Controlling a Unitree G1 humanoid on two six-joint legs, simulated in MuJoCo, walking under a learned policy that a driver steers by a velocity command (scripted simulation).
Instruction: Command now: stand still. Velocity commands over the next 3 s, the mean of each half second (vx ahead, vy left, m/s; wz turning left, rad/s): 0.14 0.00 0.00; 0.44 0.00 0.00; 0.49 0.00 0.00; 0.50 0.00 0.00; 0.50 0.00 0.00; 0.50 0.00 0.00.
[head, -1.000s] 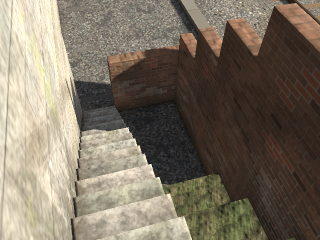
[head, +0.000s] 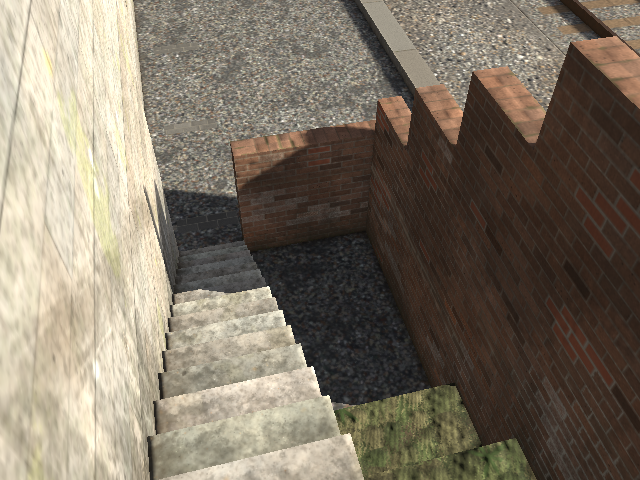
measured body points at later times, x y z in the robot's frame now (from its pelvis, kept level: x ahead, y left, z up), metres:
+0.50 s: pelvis +0.01 +0.00 +0.00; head +0.00 +0.00 +0.45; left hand +0.10 +0.22 -0.14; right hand -0.06 -0.24 -0.15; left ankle -0.09 +0.15 -0.75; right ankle +0.01 -0.14 -0.75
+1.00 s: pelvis +0.05 +0.00 -0.01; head +0.04 +0.00 +0.44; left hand +0.25 +0.19 -0.10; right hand +0.07 -0.25 -0.14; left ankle -0.09 +0.15 -0.74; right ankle +0.01 -0.14 -0.74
